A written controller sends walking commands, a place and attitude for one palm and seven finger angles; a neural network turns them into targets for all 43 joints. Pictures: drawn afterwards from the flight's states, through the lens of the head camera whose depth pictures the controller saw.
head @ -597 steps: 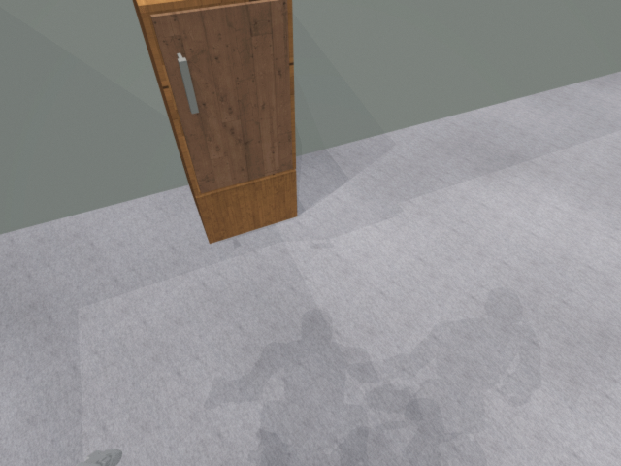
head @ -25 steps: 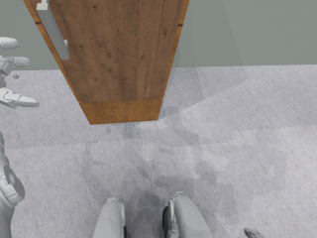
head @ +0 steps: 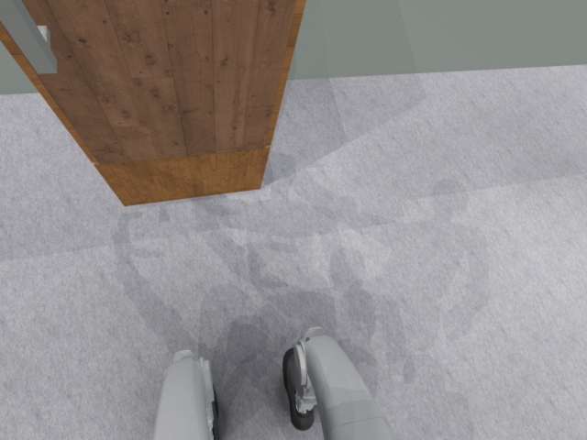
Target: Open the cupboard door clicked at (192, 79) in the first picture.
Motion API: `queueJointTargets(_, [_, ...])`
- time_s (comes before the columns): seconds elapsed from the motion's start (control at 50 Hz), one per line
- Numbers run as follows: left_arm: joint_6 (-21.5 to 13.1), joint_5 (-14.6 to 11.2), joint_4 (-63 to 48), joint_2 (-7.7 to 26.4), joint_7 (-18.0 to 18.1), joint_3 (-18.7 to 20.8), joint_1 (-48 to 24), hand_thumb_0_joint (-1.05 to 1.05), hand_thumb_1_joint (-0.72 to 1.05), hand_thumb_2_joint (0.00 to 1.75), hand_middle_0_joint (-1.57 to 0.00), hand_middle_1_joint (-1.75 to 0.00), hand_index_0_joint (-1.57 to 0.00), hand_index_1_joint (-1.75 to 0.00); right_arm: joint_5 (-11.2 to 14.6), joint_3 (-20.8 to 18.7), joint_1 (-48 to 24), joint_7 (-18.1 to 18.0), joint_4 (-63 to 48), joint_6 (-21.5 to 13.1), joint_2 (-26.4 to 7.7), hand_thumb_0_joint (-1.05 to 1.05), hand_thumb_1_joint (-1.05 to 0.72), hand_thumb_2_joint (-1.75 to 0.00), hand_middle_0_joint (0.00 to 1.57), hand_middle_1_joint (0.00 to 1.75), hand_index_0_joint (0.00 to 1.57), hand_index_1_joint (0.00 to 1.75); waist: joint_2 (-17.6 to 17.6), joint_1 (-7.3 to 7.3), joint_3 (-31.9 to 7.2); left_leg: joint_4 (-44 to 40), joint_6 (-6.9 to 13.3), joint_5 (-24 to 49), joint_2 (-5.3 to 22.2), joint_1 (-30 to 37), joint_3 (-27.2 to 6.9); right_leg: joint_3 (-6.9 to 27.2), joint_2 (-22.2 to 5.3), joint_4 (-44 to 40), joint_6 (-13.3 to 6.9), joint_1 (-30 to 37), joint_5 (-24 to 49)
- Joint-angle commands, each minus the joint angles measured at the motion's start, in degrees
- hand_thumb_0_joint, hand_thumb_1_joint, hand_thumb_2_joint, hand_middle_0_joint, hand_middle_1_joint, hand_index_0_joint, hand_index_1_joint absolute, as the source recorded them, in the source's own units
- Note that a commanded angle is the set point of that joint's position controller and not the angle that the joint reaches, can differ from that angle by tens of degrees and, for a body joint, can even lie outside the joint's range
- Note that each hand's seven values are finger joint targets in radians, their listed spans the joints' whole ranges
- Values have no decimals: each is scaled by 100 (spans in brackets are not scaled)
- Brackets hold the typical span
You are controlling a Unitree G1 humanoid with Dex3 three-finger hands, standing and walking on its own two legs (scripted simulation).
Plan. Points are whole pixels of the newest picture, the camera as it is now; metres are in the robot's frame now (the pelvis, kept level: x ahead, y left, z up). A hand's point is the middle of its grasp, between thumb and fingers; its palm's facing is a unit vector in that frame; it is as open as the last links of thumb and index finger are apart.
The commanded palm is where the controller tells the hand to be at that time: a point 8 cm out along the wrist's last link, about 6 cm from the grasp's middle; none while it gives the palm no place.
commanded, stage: move the hooked fingers beside the handle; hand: left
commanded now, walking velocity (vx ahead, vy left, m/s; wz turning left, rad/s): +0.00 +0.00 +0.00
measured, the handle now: out of the picture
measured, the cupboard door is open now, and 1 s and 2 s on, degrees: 0 0 0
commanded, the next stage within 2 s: slide the fingers in behind the handle in 0.80 s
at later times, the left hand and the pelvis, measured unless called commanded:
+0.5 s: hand out of the picture +0.55 +0.30 +0.08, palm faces +0.07 -1.00 -0.01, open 13.9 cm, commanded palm +0.54 +0.32 +0.07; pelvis +0.02 +0.01 +0.01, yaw +0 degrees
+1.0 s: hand out of the picture +0.55 +0.30 +0.08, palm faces +0.08 -1.00 -0.03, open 13.9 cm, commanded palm +0.54 +0.32 +0.07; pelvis +0.01 +0.00 +0.00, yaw +0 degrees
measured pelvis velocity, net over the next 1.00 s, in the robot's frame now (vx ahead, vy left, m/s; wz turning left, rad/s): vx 0.01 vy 0.00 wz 0.00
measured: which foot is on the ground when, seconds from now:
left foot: down 0.00-1.00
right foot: down 0.00-1.00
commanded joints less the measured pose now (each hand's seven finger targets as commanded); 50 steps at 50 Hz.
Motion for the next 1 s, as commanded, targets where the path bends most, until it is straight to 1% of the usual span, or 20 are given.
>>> queueJointTargets(0.0, [-312, 18, -1209, 1926, 12, 109, -2393, 0, -50, 30, -30, -120, -30, -120, -76, -434, 1273, -83, -142, 21, -1238, 0, -90, -90, 20, 30, 20, 30, 1722, -6, -3394, -796, 113, 2605, -134, 2743, -374, 36, 276, -562, -205, 1267, 1133])
queueJointTargets(0.04, [-261, 16, -1145, 1894, -23, 150, -2085, 0, -50, 30, -30, -120, -30, -120, -82, -437, 1320, -50, -194, 69, -1249, 0, -90, -90, 20, 30, 20, 30, 1770, 66, -3488, -800, 89, 2853, -126, 2904, -417, -6, 287, -517, -235, 1191, 1197])
queueJointTargets(0.06, [-214, -13, -1197, 1730, -42, 54, -2139, 0, -50, 30, -30, -120, -30, -120, -87, -447, 1327, -26, -174, 89, -1240, 0, -90, -90, 20, 30, 20, 30, 1743, -10, -3480, -773, 96, 2907, -95, 2950, -403, -7, 289, -543, -207, 1138, 1266])
queueJointTargets(0.12, [-138, -35, -1343, 2054, -49, 349, -1964, 0, -50, 30, -30, -120, -30, -120, -86, -455, 1360, -2, -228, 160, -1242, 0, -90, -90, 20, 30, 20, 30, 1581, 96, -3548, -774, 130, 2868, -104, 2718, -344, 20, 308, -557, -190, 1469, 1392])
queueJointTargets(0.2, [-220, -27, -1765, 2246, -10, 544, -1946, 0, -50, 30, -30, -120, -30, -120, -93, -488, 1389, 52, -228, 210, -1218, 0, -90, -90, 20, 30, 20, 30, 1836, 200, -3700, -802, 89, 3136, -83, 3016, -353, 17, 336, -571, -210, 1513, 1478])
queueJointTargets(0.3, [-299, -118, -2171, 1852, 18, 405, -1893, 0, -50, 30, -30, -120, -30, -120, -98, -564, 1420, 125, -112, 229, -1175, 0, -90, -90, 20, 30, 20, 30, 2114, 180, -3794, -897, 17, 3701, -34, 3698, -462, -31, 346, -672, -221, 1322, 1556])
queueJointTargets(0.32, [-249, -150, -2033, 1575, 0, 249, -1708, 0, -50, 30, -30, -120, -30, -120, -84, -579, 1409, 141, -107, 231, -1165, 0, -90, -90, 20, 30, 20, 30, 2052, 162, -3662, -921, 17, 3653, -48, 3698, -448, -31, 352, -732, -216, 1279, 1522])
queueJointTargets(0.38, [-192, -207, -1944, 1329, -6, 114, -1664, 0, -50, 30, -30, -120, -30, -120, -88, -592, 1421, 127, -69, 240, -1157, 0, -90, -90, 20, 30, 20, 30, 1835, 96, -3462, -975, 36, 3644, -42, 3671, -468, -54, 354, -796, -203, 1280, 1537])
queueJointTargets(0.42, [-172, -225, -1819, 1379, 17, 180, -1500, 0, -50, 30, -30, -120, -30, -120, -80, -585, 1409, 111, -83, 238, -1155, 0, -90, -90, 20, 30, 20, 30, 1655, 139, -3290, -1011, 62, 3399, -71, 3429, -393, -33, 357, -837, -203, 1457, 1549])
queueJointTargets(0.52, [-371, -246, -1883, 1275, 127, 162, -1450, 0, -50, 30, -30, -120, -30, -120, -93, -597, 1329, 114, -126, 224, -1119, 0, -90, -90, 20, 30, 20, 30, 1584, 163, -3192, -1042, 63, 3337, -91, 3375, -325, 6, 354, -855, -216, 1595, 1620])
queueJointTargets(0.56, [-472, -264, -1872, 1208, 131, 145, -1372, 0, -50, 30, -30, -120, -30, -120, -89, -603, 1303, 130, -137, 224, -1106, 0, -90, -90, 20, 30, 20, 30, 1718, 222, -3241, -1042, 37, 3447, -101, 3467, -318, 19, 356, -831, -237, 1605, 1666])
queueJointTargets(0.58, [-476, -262, -1745, 1228, 144, 168, -1356, 0, -50, 30, -30, -120, -30, -120, -84, -607, 1279, 115, -139, 225, -1114, 0, -90, -90, 20, 30, 20, 30, 1463, 166, -3106, -1034, 65, 3267, -102, 3290, -292, 27, 357, -848, -219, 1647, 1637])
queueJointTargets(0.62, [-476, -244, -1629, 1137, 156, 34, -1464, 0, -50, 30, -30, -120, -30, -120, -61, -580, 1220, 104, -169, 223, -1106, 0, -90, -90, 20, 30, 20, 30, 1436, 134, -2916, -1060, 87, 2963, -134, 3036, -254, 48, 350, -851, -211, 1694, 1537])
queueJointTargets(0.78, [-566, -160, -1540, 1747, 131, 328, -1754, 0, -50, 30, -30, -120, -30, -120, -63, -534, 1161, 30, -180, 176, -1149, 0, -90, -90, 20, 30, 20, 30, 1396, 129, -3235, -852, 132, 2856, -150, 2714, -211, 132, 328, -690, -200, 1903, 1675])
queueJointTargets(0.8, [-553, -126, -1522, 1720, 106, 280, -1696, 0, -50, 30, -30, -120, -30, -120, -58, -528, 1156, 32, -193, 186, -1139, 0, -90, -90, 20, 30, 20, 30, 1538, 168, -3282, -854, 121, 2847, -163, 2726, -208, 124, 321, -668, -208, 1874, 1637])
queueJointTargets(0.84, [-543, -161, -1595, 1560, 55, 148, -1837, 0, -50, 30, -30, -120, -30, -120, -54, -521, 1169, 38, -190, 183, -1132, 0, -90, -90, 20, 30, 20, 30, 1587, 89, -3342, -821, 130, 2926, -143, 2881, -244, 106, 327, -642, -213, 1722, 1643])
queueJointTargets(0.88, [-527, -178, -1650, 1753, 20, 305, -1745, 0, -50, 30, -30, -120, -30, -120, -58, -538, 1177, 36, -167, 191, -1171, 0, -90, -90, 20, 30, 20, 30, 1737, 181, -3533, -810, 94, 3039, -134, 3016, -278, 92, 323, -623, -215, 1664, 1605])
queueJointTargets(0.9, [-488, -199, -1609, 1456, -7, 79, -1818, 0, -50, 30, -30, -120, -30, -120, -56, -532, 1170, 50, -148, 188, -1146, 0, -90, -90, 20, 30, 20, 30, 1692, 94, -3439, -820, 97, 2932, -125, 3018, -296, 73, 328, -645, -205, 1541, 1503])
queueJointTargets(0.94, [-443, -273, -1567, 1292, -24, 1, -1891, 0, -50, 30, -30, -120, -30, -120, -46, -533, 1187, 40, -131, 172, -1150, 0, -90, -90, 20, 30, 20, 30, 1525, 22, -3370, -811, 133, 2793, -129, 2937, -307, 74, 335, -672, -204, 1509, 1453])
queueJointTargets(0.98, [-386, -257, -1578, 1405, 3, 55, -1975, 0, -50, 30, -30, -120, -30, -120, -48, -525, 1192, 35, -110, 171, -1165, 0, -90, -90, 20, 30, 20, 30, 1600, 64, -3381, -828, 120, 2665, -134, 2855, -300, 77, 325, -680, -199, 1537, 1368])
